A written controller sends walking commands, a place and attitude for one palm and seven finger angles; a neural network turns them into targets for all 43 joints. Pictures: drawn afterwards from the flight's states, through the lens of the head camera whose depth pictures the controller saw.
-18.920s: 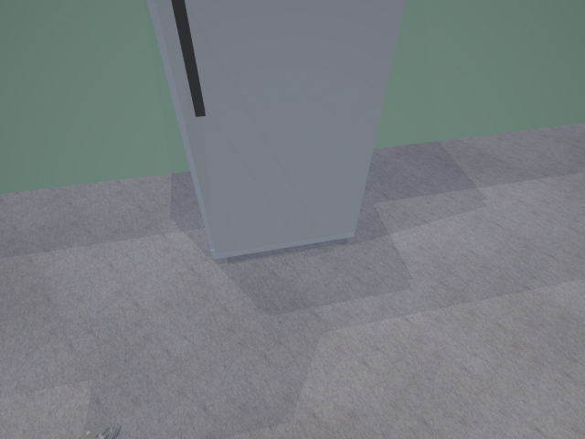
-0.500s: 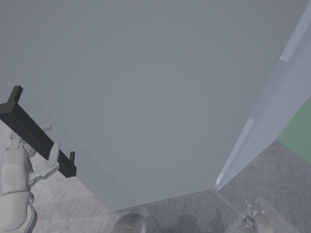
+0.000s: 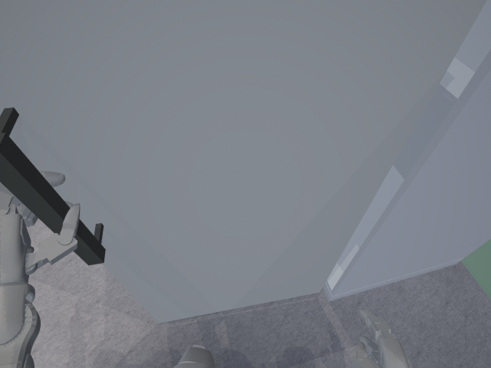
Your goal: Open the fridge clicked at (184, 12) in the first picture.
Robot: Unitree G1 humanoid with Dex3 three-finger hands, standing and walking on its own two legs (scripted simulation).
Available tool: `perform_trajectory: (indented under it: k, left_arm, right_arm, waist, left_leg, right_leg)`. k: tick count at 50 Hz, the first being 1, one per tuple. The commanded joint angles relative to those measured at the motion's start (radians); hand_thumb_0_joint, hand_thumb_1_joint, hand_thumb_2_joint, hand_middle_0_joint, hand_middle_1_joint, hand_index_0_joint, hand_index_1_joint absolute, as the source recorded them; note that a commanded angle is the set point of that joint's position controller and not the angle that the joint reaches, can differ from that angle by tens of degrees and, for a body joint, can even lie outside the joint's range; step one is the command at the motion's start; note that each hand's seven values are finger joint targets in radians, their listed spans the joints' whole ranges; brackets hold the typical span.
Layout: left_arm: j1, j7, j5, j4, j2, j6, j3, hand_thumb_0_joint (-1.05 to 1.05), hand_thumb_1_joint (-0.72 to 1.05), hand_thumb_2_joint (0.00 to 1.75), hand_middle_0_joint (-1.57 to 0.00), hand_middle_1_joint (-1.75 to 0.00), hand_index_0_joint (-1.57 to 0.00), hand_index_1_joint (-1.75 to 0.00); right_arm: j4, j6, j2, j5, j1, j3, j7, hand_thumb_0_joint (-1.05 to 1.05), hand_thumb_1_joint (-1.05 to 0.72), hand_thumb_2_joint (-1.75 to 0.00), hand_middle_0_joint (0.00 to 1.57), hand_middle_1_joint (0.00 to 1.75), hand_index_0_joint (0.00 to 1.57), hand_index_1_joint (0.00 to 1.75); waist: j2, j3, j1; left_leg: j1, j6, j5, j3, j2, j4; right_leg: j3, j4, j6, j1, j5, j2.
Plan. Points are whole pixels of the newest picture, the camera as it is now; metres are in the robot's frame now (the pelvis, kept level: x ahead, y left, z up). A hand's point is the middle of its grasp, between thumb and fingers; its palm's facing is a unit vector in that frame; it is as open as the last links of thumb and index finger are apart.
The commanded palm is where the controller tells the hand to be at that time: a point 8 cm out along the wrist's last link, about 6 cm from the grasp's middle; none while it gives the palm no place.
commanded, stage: stop walking and hold the door back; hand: left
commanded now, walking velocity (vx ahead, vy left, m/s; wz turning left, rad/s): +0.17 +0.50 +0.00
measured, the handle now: (60, 200) +0.29 +0.30 +0.13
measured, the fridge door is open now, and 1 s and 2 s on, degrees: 85 78 76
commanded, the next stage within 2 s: loosen the grip on the handle in 1.08 s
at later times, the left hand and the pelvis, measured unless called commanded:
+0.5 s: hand (69, 198) +0.29 +0.28 +0.14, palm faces +0.43 -0.87 -0.26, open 6.1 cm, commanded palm +0.25 +0.34 +0.12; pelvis -0.10 -0.01 +0.01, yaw +5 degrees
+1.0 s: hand (74, 187) +0.31 +0.28 +0.14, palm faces +0.42 -0.86 -0.28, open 6.3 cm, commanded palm +0.26 +0.33 +0.12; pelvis -0.09 -0.01 +0.01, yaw +1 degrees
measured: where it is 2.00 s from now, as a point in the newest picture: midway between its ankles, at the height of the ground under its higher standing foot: outside the picture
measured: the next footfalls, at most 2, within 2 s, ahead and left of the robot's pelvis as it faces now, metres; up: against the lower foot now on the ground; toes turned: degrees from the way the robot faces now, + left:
left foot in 0.50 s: -0.07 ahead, +0.12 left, +0.00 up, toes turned +9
right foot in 0.88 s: -0.03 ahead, -0.10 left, +0.00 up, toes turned -4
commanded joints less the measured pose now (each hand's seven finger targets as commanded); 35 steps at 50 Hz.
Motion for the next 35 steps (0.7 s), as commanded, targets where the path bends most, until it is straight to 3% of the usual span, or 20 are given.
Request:
perform_trajectory:
  k: [1,2,3,5,6,8,12,18,21,22,23,24,25,26,27,28,29,31,34,35]
  left_arm:
    - [-0.376,0.062,0.03,0.179,0.422,-0.064,0.28,0.0,0.9,0.9,-0.45,-1.4,-0.45,-1.4]
    - [-0.457,0.054,0.028,0.189,0.371,-0.074,0.21,0.0,0.9,0.9,-0.45,-1.4,-0.45,-1.4]
    - [-0.511,0.049,0.015,0.235,0.348,-0.088,0.189,0.0,0.9,0.9,-0.45,-1.4,-0.45,-1.4]
    - [-0.558,0.04,0.003,0.392,0.382,-0.11,0.201,0.0,0.9,0.9,-0.45,-1.4,-0.45,-1.4]
    - [-0.6,0.035,-0.001,0.456,0.39,-0.117,0.197,0.0,0.9,0.9,-0.45,-1.4,-0.45,-1.4]
    - [-0.68,0.027,-0.01,0.546,0.443,-0.131,0.215,0.0,0.9,0.9,-0.45,-1.4,-0.45,-1.4]
    - [-0.904,0.023,-0.003,0.675,0.492,-0.155,0.19,0.0,0.9,0.9,-0.45,-1.4,-0.45,-1.4]
    - [-1.12,0.025,0.033,0.788,0.567,-0.186,0.205,0.0,0.9,0.9,-0.45,-1.4,-0.45,-1.4]
    - [-1.186,0.019,0.046,0.796,0.535,-0.192,0.166,0.0,0.9,0.9,-0.45,-1.4,-0.45,-1.4]
    - [-1.21,0.021,0.05,0.791,0.547,-0.195,0.175,0.0,0.9,0.9,-0.45,-1.4,-0.45,-1.4]
    - [-1.233,0.014,0.052,0.777,0.523,-0.199,0.153,0.0,0.9,0.9,-0.45,-1.4,-0.45,-1.4]
    - [-1.219,0.003,0.041,0.768,0.466,-0.206,0.112,0.0,0.9,0.9,-0.45,-1.4,-0.45,-1.4]
    - [-1.248,-0.001,0.051,0.751,0.469,-0.218,0.111,0.0,0.9,0.9,-0.45,-1.4,-0.45,-1.4]
    - [-1.281,-0.004,0.039,0.695,0.417,-0.223,0.07,0.0,0.9,0.9,-0.45,-1.4,-0.45,-1.4]
    - [-1.294,0.002,0.04,0.681,0.439,-0.195,0.081,0.0,0.9,0.9,-0.45,-1.4,-0.45,-1.4]
    - [-1.299,-0.008,0.064,0.637,0.397,-0.188,0.022,0.0,0.9,0.9,-0.45,-1.4,-0.45,-1.4]
    - [-1.328,-0.011,0.056,0.641,0.424,-0.187,0.039,0.0,0.9,0.9,-0.45,-1.4,-0.45,-1.4]
    - [-1.25,-0.017,0.059,0.728,0.411,-0.158,0.035,0.0,0.9,0.9,-0.45,-1.4,-0.45,-1.4]
    - [-1.198,-0.046,0.056,0.621,0.358,-0.138,-0.01,0.0,0.9,0.9,-0.45,-1.4,-0.45,-1.4]
    - [-1.21,-0.052,0.053,0.62,0.332,-0.134,-0.043,0.0,0.9,0.9,-0.45,-1.4,-0.45,-1.4]
  right_arm:
    - [-0.068,-0.03,-0.149,-0.007,-0.092,-0.048,-0.05,0.0,-0.9,-0.9,0.2,0.3,0.2,0.3]
    - [-0.067,-0.017,-0.162,0.006,-0.113,-0.066,-0.048,0.0,-0.9,-0.9,0.2,0.3,0.2,0.3]
    - [-0.062,-0.005,-0.16,0.01,-0.131,-0.052,-0.051,0.0,-0.9,-0.9,0.2,0.3,0.2,0.3]
    - [-0.039,0.029,-0.179,0.015,-0.132,-0.044,-0.051,0.0,-0.9,-0.9,0.2,0.3,0.2,0.3]
    - [-0.04,0.038,-0.191,0.02,-0.131,-0.046,-0.045,0.0,-0.9,-0.9,0.2,0.3,0.2,0.3]
    - [-0.037,0.048,-0.227,0.021,-0.137,-0.066,-0.039,0.0,-0.9,-0.9,0.2,0.3,0.2,0.3]
    - [-0.028,0.046,-0.252,0.02,-0.122,-0.08,-0.026,0.0,-0.9,-0.9,0.2,0.3,0.2,0.3]
    - [-0.024,0.023,-0.257,0.025,-0.055,-0.076,-0.027,0.0,-0.9,-0.9,0.2,0.3,0.2,0.3]
    - [-0.025,0.013,-0.233,0.027,-0.029,-0.061,-0.034,0.0,-0.9,-0.9,0.2,0.3,0.2,0.3]
    - [-0.017,0.01,-0.236,0.028,-0.005,-0.061,-0.036,0.0,-0.9,-0.9,0.2,0.3,0.2,0.3]
    - [-0.017,0.008,-0.236,0.028,0.007,-0.061,-0.041,0.0,-0.9,-0.9,0.2,0.3,0.2,0.3]
    - [-0.024,0.003,-0.243,0.03,0.019,-0.064,-0.047,0.0,-0.9,-0.9,0.2,0.3,0.2,0.3]
    - [-0.026,0.005,-0.267,0.025,0.031,-0.062,-0.052,0.0,-0.9,-0.9,0.2,0.3,0.2,0.3]
    - [-0.052,0.005,-0.286,0.029,0.022,-0.06,-0.052,0.0,-0.9,-0.9,0.2,0.3,0.2,0.3]
    - [-0.059,0.008,-0.259,0.034,0.022,-0.056,-0.054,0.0,-0.9,-0.9,0.2,0.3,0.2,0.3]
    - [-0.06,0.016,-0.234,0.041,0.002,-0.046,-0.043,0.0,-0.9,-0.9,0.2,0.3,0.2,0.3]
    - [-0.054,0.015,-0.243,0.044,0.007,-0.048,-0.046,0.0,-0.9,-0.9,0.2,0.3,0.2,0.3]
    - [-0.018,0.031,-0.254,0.046,0.048,-0.051,-0.05,0.0,-0.9,-0.9,0.2,0.3,0.2,0.3]
    - [-0.029,0.046,-0.237,0.038,0.065,-0.034,-0.046,0.0,-0.9,-0.9,0.2,0.3,0.2,0.3]
    - [-0.024,0.046,-0.228,0.036,0.069,-0.026,-0.045,0.0,-0.9,-0.9,0.2,0.3,0.2,0.3]
  waist:
    - [-0.187,-0.242,-0.036]
    - [-0.279,-0.235,-0.04]
    - [-0.246,-0.201,-0.046]
    - [-0.204,-0.188,-0.047]
    - [-0.251,-0.182,-0.047]
    - [-0.274,-0.156,-0.041]
    - [-0.229,-0.144,-0.027]
    - [-0.245,-0.269,-0.009]
    - [-0.254,-0.343,-0.006]
    - [-0.25,-0.37,-0.021]
    - [-0.193,-0.386,-0.034]
    - [-0.089,-0.367,-0.058]
    - [0.085,-0.357,-0.064]
    - [0.315,-0.291,-0.063]
    - [0.261,-0.246,-0.061]
    - [0.224,-0.259,-0.07]
    - [0.178,-0.272,-0.064]
    - [0.111,-0.255,-0.065]
    - [0.159,-0.302,-0.064]
    - [0.184,-0.307,-0.077]
  left_leg:
    - [-0.22,0.018,-0.147,0.034,-0.129,0.611]
    - [-0.234,0.006,-0.092,0.014,-0.138,0.647]
    - [-0.236,0.001,-0.01,0.027,-0.129,0.656]
    - [-0.22,0.002,0.056,0.076,-0.136,0.605]
    - [-0.226,0.002,0.062,0.094,-0.144,0.579]
    - [-0.21,0.006,0.08,0.11,-0.153,0.536]
    - [-0.193,0.018,0.054,0.138,-0.133,0.41]
    - [-0.097,0.046,-0.041,0.208,-0.126,0.157]
    - [0.075,0.069,-0.11,0.285,-0.151,-0.051]
    - [0.165,0.074,-0.085,0.306,-0.159,-0.145]
    - [0.276,0.078,-0.039,0.327,-0.178,-0.243]
    - [0.368,0.089,-0.045,0.303,-0.155,-0.328]
    - [0.422,0.127,-0.129,0.136,-0.043,-0.432]
    - [0.466,0.199,-0.202,-0.18,0.177,-0.538]
    - [0.472,0.252,-0.033,-0.281,0.258,-0.555]
    - [0.447,0.236,-0.03,-0.264,0.245,-0.53]
    - [0.425,0.243,-0.016,-0.257,0.249,-0.499]
    - [0.45,0.241,0.212,-0.055,0.183,-0.42]
    - [0.503,0.19,0.534,0.098,0.111,-0.335]
    - [0.489,0.19,0.581,0.085,0.123,-0.329]
  right_leg:
    - [0.431,-0.245,-0.152,0.132,0.271,-0.434]
    - [0.459,-0.224,-0.132,0.143,0.228,-0.396]
    - [0.342,-0.19,-0.12,0.145,0.242,-0.349]
    - [0.208,-0.173,-0.095,0.157,0.228,-0.308]
    - [0.178,-0.183,-0.082,0.169,0.2,-0.303]
    - [0.198,-0.245,-0.069,0.125,0.053,-0.311]
    - [0.267,-0.337,-0.111,0.09,-0.196,-0.35]
    - [0.272,-0.354,-0.155,0.169,-0.301,-0.342]
    - [0.216,-0.33,-0.159,0.157,-0.271,-0.303]
    - [0.183,-0.31,-0.149,0.132,-0.284,-0.281]
    - [0.141,-0.274,-0.126,0.084,-0.281,-0.224]
    - [0.085,-0.186,-0.095,0.02,-0.26,-0.16]
    - [0.015,-0.026,-0.06,-0.083,-0.232,-0.084]
    - [-0.104,0.192,-0.029,-0.285,-0.229,0.015]
    - [-0.038,0.355,-0.039,-0.387,-0.223,0.029]
    - [0.034,0.435,-0.05,-0.405,-0.158,-0.006]
    - [0.051,0.447,-0.044,-0.385,-0.118,-0.019]
    - [0.014,0.401,-0.027,-0.371,-0.026,-0.028]
    - [-0.062,0.263,-0.027,-0.285,-0.012,0.02]
    - [-0.071,0.233,-0.027,-0.255,-0.021,0.032]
